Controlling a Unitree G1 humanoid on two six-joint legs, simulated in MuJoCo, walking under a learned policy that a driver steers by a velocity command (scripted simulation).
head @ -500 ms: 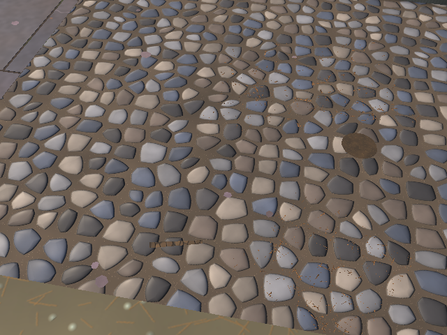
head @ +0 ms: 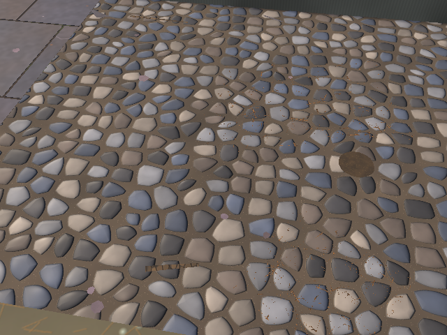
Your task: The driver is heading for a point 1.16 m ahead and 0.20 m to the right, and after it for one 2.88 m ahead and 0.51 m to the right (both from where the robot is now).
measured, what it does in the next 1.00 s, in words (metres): shifts its weight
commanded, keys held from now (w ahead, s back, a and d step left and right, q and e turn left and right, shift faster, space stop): no key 0.78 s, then w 0.22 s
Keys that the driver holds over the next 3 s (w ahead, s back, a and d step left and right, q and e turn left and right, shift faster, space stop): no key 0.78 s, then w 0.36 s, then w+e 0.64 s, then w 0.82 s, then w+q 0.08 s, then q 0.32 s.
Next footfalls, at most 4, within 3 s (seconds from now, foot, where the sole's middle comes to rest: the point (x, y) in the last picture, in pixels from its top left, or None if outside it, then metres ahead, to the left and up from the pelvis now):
1.10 left None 0.16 0.12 -0.78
1.58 right None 0.48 -0.04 -0.78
2.14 left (239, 245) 0.84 -0.03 -0.78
2.68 right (315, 201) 1.03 -0.32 -0.78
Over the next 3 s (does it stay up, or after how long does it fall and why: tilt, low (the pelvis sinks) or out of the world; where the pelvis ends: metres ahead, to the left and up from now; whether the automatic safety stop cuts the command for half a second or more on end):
stays up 1.01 -0.24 0.00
